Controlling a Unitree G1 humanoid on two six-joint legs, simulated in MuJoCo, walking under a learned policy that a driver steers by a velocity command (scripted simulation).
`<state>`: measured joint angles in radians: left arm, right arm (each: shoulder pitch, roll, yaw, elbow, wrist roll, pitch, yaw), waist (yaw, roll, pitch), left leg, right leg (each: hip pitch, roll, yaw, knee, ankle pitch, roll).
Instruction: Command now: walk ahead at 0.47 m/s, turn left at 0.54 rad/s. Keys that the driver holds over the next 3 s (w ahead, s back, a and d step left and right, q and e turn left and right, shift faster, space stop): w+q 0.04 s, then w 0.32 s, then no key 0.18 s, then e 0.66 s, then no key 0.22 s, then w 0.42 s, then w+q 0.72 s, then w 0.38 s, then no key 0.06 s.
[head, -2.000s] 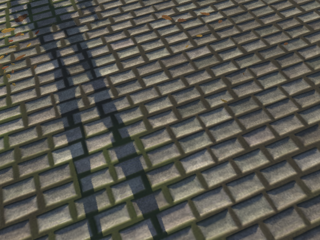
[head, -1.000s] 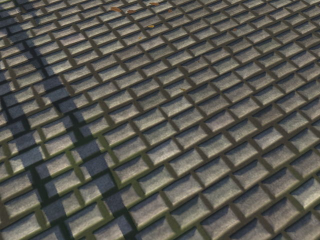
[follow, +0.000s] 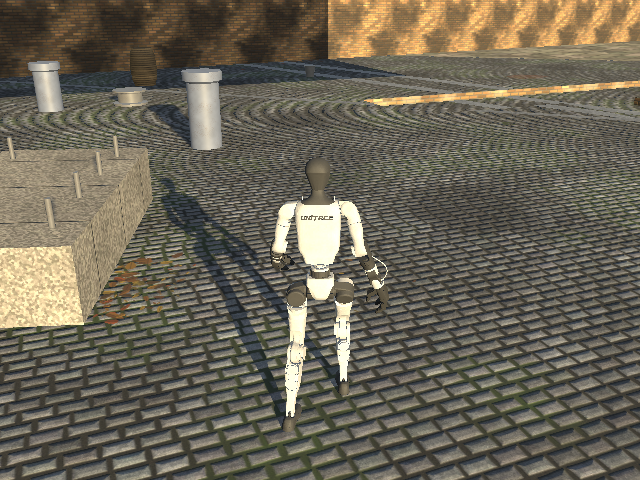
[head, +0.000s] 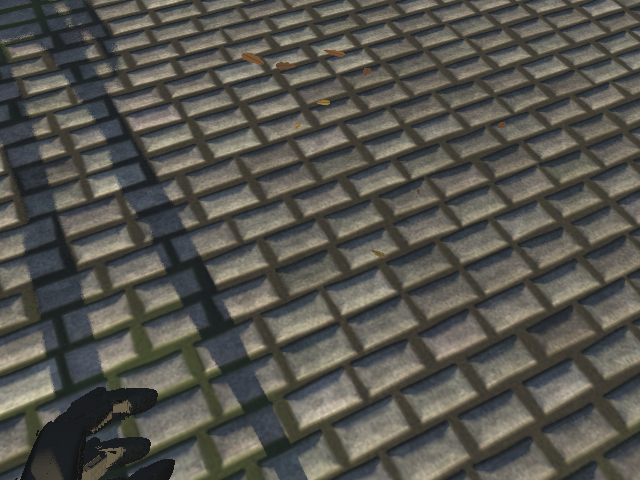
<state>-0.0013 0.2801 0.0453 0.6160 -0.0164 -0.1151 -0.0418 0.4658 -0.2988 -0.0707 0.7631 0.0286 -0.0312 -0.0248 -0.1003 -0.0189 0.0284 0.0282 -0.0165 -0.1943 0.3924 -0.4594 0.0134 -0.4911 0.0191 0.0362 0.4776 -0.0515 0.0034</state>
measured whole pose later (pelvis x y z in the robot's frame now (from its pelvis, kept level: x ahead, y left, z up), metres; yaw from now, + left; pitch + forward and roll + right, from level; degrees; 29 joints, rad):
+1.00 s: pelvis +0.35 +0.03 +0.01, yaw -5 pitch +1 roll +2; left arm 0.17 0.31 0.07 0.70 0.00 0.05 0.00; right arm 0.10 -0.31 -0.07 0.78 -0.01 0.01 -0.02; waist 0.00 0.02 0.05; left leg -0.33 0.07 0.15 0.67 -0.37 -0.03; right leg -0.32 -0.02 -0.03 0.58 -0.28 -0.03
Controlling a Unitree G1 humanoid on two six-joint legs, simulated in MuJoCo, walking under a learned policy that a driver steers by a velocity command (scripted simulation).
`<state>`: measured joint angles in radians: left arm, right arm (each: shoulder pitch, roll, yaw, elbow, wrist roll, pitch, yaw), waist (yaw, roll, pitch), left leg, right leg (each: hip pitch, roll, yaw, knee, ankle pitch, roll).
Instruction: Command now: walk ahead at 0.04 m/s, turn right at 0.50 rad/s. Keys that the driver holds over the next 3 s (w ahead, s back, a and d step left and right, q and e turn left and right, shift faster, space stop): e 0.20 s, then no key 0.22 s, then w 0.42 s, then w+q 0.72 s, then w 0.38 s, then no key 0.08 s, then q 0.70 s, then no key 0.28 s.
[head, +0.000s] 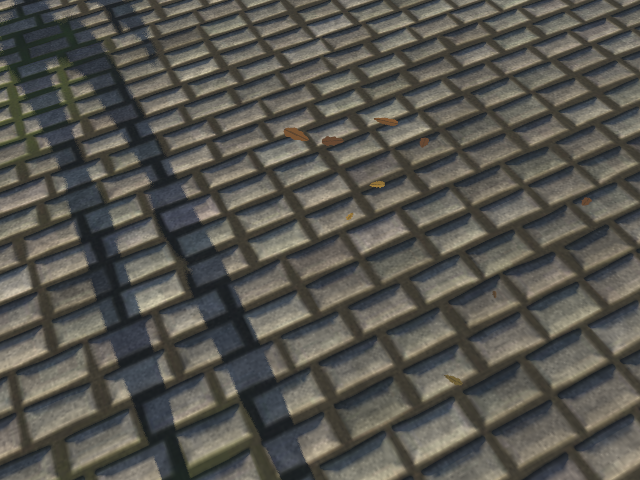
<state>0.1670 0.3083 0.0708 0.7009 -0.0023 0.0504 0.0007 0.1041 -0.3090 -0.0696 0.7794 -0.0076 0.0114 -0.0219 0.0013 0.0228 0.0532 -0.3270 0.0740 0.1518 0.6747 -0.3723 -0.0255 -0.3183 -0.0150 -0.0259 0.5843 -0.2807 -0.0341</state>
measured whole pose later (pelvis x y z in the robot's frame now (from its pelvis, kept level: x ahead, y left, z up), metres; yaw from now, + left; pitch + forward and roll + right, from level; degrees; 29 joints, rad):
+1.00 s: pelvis +0.14 -0.05 +0.02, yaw -10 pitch +1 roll +0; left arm 0.34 0.25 0.04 0.80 0.01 -0.09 -0.01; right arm 0.26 -0.31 -0.06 0.80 0.03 -0.06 0.02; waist 0.02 0.05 0.00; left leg -0.58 0.06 -0.06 1.06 -0.22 0.04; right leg -0.08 0.03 -0.06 0.31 -0.24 -0.04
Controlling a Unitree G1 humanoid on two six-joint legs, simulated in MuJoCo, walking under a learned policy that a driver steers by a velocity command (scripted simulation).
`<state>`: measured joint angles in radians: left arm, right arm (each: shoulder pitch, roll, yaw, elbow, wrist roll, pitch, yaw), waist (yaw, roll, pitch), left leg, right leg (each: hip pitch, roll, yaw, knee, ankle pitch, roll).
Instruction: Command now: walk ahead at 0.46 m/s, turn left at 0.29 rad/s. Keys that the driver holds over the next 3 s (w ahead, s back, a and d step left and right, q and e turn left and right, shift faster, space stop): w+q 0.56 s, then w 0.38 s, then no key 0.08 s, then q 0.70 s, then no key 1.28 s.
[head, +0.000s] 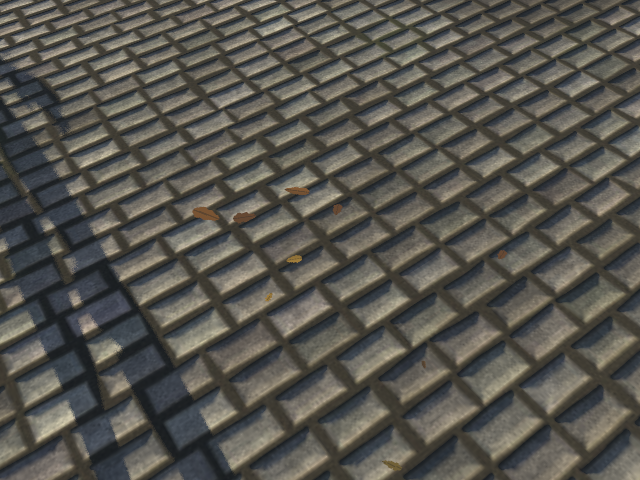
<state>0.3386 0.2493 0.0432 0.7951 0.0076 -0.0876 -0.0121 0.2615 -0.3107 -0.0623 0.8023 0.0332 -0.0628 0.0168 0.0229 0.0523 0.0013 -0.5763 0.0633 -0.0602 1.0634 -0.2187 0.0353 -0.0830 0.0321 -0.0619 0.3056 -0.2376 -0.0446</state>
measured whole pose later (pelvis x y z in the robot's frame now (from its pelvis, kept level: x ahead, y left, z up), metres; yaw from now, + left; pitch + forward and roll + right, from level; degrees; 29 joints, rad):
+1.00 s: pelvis +0.56 +0.09 +0.00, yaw +24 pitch +1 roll -1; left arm 0.31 0.26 0.04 0.75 0.01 -0.10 -0.02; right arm 0.24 -0.30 -0.05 0.71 0.01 -0.05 0.00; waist 0.03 0.04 0.03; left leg -0.54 0.04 -0.05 1.08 -0.32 0.01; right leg -0.22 0.05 -0.02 0.37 -0.17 -0.05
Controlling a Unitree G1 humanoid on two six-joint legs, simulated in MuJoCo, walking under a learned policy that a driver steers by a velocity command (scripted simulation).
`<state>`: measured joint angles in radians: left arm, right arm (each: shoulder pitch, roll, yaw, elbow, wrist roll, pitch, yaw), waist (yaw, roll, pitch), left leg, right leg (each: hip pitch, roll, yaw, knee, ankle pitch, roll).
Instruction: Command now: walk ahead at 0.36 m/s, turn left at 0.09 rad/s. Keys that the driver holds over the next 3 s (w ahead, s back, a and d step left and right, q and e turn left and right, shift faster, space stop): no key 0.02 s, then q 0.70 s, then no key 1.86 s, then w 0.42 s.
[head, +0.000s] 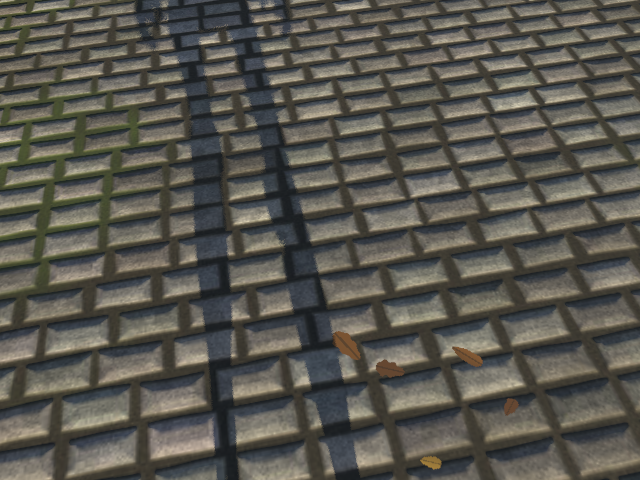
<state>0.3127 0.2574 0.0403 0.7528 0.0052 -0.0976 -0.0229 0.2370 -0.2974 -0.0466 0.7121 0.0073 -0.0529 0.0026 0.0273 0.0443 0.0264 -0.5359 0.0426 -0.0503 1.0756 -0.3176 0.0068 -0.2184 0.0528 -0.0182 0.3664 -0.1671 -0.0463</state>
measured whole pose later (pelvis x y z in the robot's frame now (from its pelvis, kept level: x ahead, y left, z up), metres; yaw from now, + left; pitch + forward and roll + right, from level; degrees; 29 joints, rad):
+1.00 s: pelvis +0.18 +0.00 +0.00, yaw +25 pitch +1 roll +1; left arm 0.19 0.25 0.04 0.73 0.00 0.01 0.02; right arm 0.19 -0.29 -0.07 0.66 0.01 0.06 -0.02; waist 0.03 0.01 0.04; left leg -0.34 -0.02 -0.07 0.74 -0.41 -0.09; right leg -0.26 -0.04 0.01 0.48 -0.24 0.00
